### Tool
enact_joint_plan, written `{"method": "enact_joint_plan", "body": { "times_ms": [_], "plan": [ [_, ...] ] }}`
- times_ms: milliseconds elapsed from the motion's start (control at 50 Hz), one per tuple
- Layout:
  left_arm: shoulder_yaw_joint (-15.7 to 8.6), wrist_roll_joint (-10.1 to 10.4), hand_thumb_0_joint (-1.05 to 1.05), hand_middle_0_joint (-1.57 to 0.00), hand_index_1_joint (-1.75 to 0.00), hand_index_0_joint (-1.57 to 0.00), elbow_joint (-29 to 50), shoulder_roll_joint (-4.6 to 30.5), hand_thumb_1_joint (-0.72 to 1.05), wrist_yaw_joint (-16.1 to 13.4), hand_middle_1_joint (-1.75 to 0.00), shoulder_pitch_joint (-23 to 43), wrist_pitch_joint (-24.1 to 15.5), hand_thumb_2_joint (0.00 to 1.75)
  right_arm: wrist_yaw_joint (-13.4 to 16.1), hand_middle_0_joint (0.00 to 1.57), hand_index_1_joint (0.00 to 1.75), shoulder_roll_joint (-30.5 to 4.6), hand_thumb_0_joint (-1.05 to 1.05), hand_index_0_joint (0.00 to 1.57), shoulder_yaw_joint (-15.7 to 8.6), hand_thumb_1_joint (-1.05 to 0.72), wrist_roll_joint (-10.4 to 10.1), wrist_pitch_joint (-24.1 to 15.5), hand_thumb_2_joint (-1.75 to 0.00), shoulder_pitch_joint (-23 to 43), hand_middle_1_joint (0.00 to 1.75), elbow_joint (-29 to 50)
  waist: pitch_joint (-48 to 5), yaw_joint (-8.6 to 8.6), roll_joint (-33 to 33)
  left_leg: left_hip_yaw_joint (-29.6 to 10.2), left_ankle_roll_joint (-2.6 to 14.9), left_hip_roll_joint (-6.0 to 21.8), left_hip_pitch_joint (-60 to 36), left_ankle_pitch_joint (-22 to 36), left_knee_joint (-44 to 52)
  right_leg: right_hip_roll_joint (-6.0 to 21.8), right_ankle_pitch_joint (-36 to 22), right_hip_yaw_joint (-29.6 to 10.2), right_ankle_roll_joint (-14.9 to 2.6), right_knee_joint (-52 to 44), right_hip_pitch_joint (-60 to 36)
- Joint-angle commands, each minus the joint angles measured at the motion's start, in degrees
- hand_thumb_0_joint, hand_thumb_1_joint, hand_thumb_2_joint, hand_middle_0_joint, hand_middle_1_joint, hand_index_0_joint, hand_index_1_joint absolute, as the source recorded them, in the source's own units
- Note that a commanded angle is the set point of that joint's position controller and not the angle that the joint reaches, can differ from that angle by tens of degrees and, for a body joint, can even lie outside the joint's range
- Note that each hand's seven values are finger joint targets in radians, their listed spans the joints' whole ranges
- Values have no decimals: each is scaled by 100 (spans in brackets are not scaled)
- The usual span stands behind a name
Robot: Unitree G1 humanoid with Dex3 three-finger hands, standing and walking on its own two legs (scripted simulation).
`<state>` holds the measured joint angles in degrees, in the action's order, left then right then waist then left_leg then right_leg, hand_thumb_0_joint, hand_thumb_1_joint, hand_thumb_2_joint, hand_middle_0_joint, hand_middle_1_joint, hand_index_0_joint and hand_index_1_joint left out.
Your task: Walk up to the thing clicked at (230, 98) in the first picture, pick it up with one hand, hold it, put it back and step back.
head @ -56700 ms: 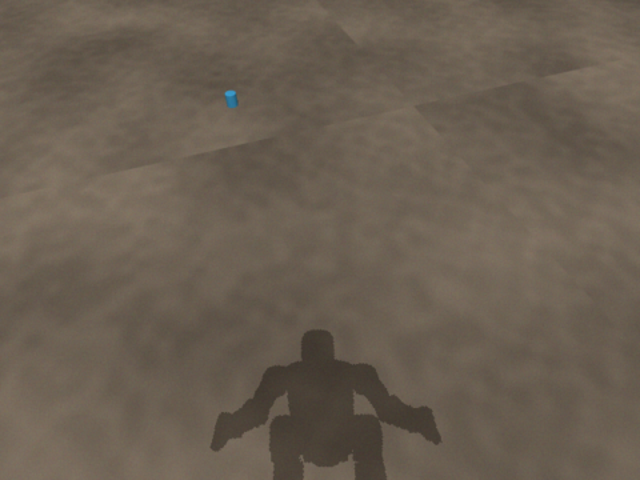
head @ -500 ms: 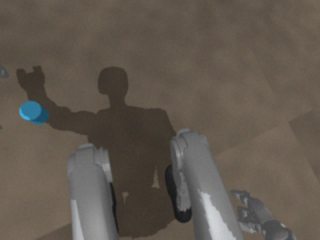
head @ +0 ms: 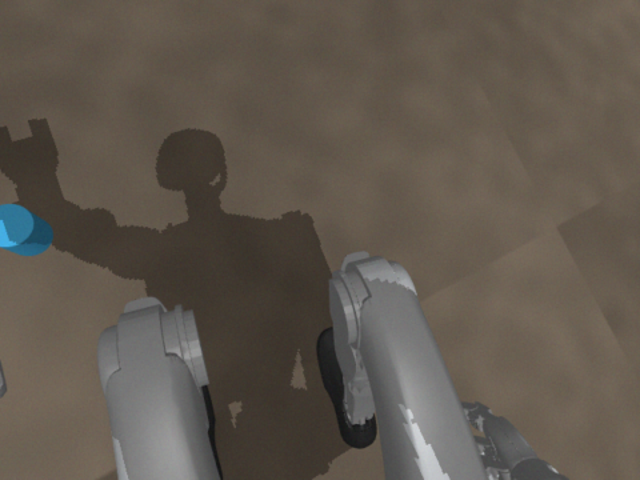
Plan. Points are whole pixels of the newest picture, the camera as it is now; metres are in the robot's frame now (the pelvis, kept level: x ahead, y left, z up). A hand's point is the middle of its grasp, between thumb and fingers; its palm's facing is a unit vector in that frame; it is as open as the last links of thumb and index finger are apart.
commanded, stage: home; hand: left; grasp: from above
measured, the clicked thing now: (20, 231) +0.46 +0.36 -0.29
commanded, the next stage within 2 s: none
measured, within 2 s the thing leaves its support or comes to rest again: neither
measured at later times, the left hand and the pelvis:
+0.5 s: hand out of the picture +0.32 +0.29 +0.07, palm faces -0.14 -0.78 -0.61, open 7.8 cm; pelvis +0.02 +0.00 +0.18, yaw +5 degrees
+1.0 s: hand out of the picture +0.24 +0.23 +0.28, palm faces +0.21 -0.95 -0.22, open 7.4 cm; pelvis +0.07 +0.01 +0.35, yaw +9 degrees
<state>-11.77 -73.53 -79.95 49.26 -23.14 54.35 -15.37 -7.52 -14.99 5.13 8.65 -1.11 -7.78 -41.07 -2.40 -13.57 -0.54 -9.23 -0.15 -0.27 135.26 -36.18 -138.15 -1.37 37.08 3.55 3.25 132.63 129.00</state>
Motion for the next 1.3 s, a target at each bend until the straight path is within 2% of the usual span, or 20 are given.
{"method": "enact_joint_plan", "body": {
  "times_ms": [0, 40, 100, 140, 160, 200, 220, 260, 340, 380, 420, 480, 560, 600, 640, 780, 900, 1000, 1100, 1280],
  "plan": [
    [-202, 981, 0, -24, -62, -21, 1421, 1671, -6, 307, -60, 1148, 496, 90, 42, 20, 30, -1592, 0, 20, -781, -89, -179, -179, -90, -1276, 30, 170, -4720, 493, 2231, 595, 168, -27, -4012, 297, 2201, -56, -728, 469, -516, -1670, -2061],
    [7, 1458, 0, -23, -58, -21, 1811, 1194, 5, 766, -56, 632, 713, 89, 33, 20, 30, -1557, 0, 20, -831, -89, -302, -142, -90, -1366, 30, 182, -4773, 513, 1951, 628, 188, -38, -4054, 474, 2358, -72, -898, 435, -486, -1888, -2418],
    [14, 2402, 0, -23, -55, -22, 3332, 894, 28, 1410, -53, -58, 975, 95, 109, 20, 30, -1548, 0, 20, -954, -89, -513, -61, -90, -1389, 30, 438, -5276, 671, 1744, 619, 192, -17, -4512, 777, 2718, -90, -1200, 321, -463, -2261, -3142],
    [102, 3148, 0, -23, -49, -22, 3824, 381, 44, 1800, -48, -1229, 1205, 94, 181, 20, 30, -1473, 0, 20, -956, -89, -607, -23, -90, -1269, 30, 550, -4829, 723, 1261, 596, 220, 9, -4445, 939, 2937, -108, -1372, 268, -434, -2527, -3422],
    [156, 3480, 0, -22, -45, -21, 4306, 218, 52, 1972, -44, -1455, 1261, 94, 214, 20, 30, -1399, 0, 20, -924, -90, -636, -16, -90, -1206, 30, 601, -4608, 702, 1114, 601, 250, 14, -4347, 991, 3009, -119, -1450, 227, -425, -2669, -3568],
    [-119, 3954, 0, -23, -43, -22, 5171, 351, 68, 2190, -43, -1619, 1323, 100, 330, 20, 30, -1298, 0, 20, -934, -90, -717, 5, -90, -1091, 30, 703, -4752, 840, 969, 577, 275, 36, -4527, 1146, 3170, -115, -1562, 123, -427, -2911, -3865],
    [-204, 4133, 0, -23, -42, -23, 5526, 375, 76, 2245, -42, -1666, 1346, 102, 381, 20, 30, -1252, 0, 20, -958, -90, -754, 13, -90, -1016, 30, 763, -4727, 857, 1005, 555, 265, 52, -4648, 1121, 3275, -98, -1517, 77, -438, -3039, -3945],
    [-114, 4432, 0, -22, -35, -21, 5916, 11, 92, 2305, -35, -2050, 1376, 97, 465, 20, 30, -1138, 0, 20, -953, -90, -803, -7, -90, -864, 30, 858, -4424, 857, 1029, 510, 239, 99, -4879, 989, 3584, -65, -1358, 35, -459, -3304, -4042],
    [-110, 4831, 0, -20, -30, -20, 6100, -482, 90, 2240, -30, -2856, 1507, 90, 581, 20, 30, -1022, 0, 20, -978, -90, -877, -63, -90, -628, 30, 1026, -3880, 947, 1124, 468, 203, 142, -5360, 706, 4244, -11, -1019, -29, -500, -3797, -4234],
    [-72, 5060, 0, -20, -30, -20, 6465, -691, 89, 2203, -30, -3118, 1656, 90, 619, 20, 30, -1027, 0, 20, -992, -90, -919, -104, -90, -515, 30, 1151, -3916, 989, 1223, 385, 167, 165, -5763, 553, 4648, 13, -891, -2, -505, -4008, -4450],
    [111, 5337, 0, -19, -30, -19, 6629, -1091, 81, 2213, -30, -3623, 1868, 86, 655, 20, 30, -1010, 0, 20, -1007, -90, -955, -156, -90, -382, 30, 1265, -3674, 969, 1231, 306, 133, 192, -6127, 448, 5049, 25, -787, 26, -500, -4265, -4567],
    [243, 5807, 0, -20, -30, -20, 6975, -1454, 89, 2190, -30, -4151, 2221, 90, 736, 20, 30, -978, 0, 20, -982, -90, -1010, -249, -90, -177, 30, 1407, -3328, 938, 1160, 187, 109, 212, -6548, 47, 5595, 29, -515, 21, -476, -4713, -4840],
    [327, 6409, 0, -20, -30, -20, 7731, -1683, 90, 2117, -30, -4464, 2580, 90, 898, 20, 30, -893, 0, 20, -896, -90, -1049, -393, -90, -22, 30, 1541, -3288, 814, 1137, 190, 98, 167, -7172, 152, 6034, 36, -607, -61, -453, -5263, -5444],
    [205, 6637, 0, -20, -30, -20, 7851, -1688, 90, 2039, -30, -4708, 2745, 90, 990, 20, 30, -824, 0, 20, -834, -90, -1067, -461, -90, -19, 30, 1592, -3143, 873, 1069, 251, 99, 150, -7386, 215, 6223, 38, -633, -105, -452, -5573, -5751],
    [329, 6804, 0, -20, -30, -20, 8032, -1923, 90, 1984, -30, -4921, 2888, 90, 1076, 20, 30, -731, 0, 20, -771, -90, -1073, -529, -90, -88, 30, 1594, -3043, 794, 1045, 267, 85, 145, -7680, 486, 6463, 44, -854, -129, -449, -5860, -6124],
    [303, 7389, 0, -20, -30, -20, 8465, -2451, 90, 1833, -30, -6004, 3471, 90, 1418, 20, 30, -579, 0, 20, -588, -90, -1064, -771, -90, -283, 30, 1664, -2504, 925, 943, 158, 18, 175, -8684, 884, 7491, 23, -1237, -124, -430, -6803, -7267],
    [387, 7698, 0, -20, -30, -20, 8970, -2809, 90, 1855, -30, -7055, 3819, 90, 1701, 20, 30, -422, 0, 20, -497, -90, -1051, -989, -90, -516, 30, 1846, -1967, 982, 744, 374, 32, 107, -9222, 1487, 8128, -17, -1699, -87, -399, -7726, -8391],
    [505, 7723, 0, -20, -30, -20, 9565, -3007, 90, 1891, -30, -7785, 3949, 90, 1826, 20, 30, -355, 0, 20, -529, -90, -1021, -1160, -90, -672, 30, 1988, -1727, 1036, 672, 448, 8, 116, -9804, 1968, 8630, -58, -2055, -13, -384, -8214, -8978],
    [630, 7697, 0, -20, -30, -20, 9808, -3163, 90, 1986, -30, -8277, 3977, 90, 1892, 20, 30, -316, 0, 20, -557, -90, -973, -1306, -90, -675, 30, 2046, -1264, 1058, 494, 523, 37, 84, -9949, 1975, 8888, -78, -2016, 29, -369, -8577, -9182],
    [634, 7651, 0, -20, -30, -20, 9800, -3093, 90, 2182, -30, -8058, 3903, 90, 1918, 20, 30, -428, 0, 20, -627, -90, -906, -1550, -90, -551, 30, 2016, -900, 1011, 231, 688, 99, 32, -10031, 1686, 8997, -21, -1700, 29, -293, -8870, -9226]
  ]
}}
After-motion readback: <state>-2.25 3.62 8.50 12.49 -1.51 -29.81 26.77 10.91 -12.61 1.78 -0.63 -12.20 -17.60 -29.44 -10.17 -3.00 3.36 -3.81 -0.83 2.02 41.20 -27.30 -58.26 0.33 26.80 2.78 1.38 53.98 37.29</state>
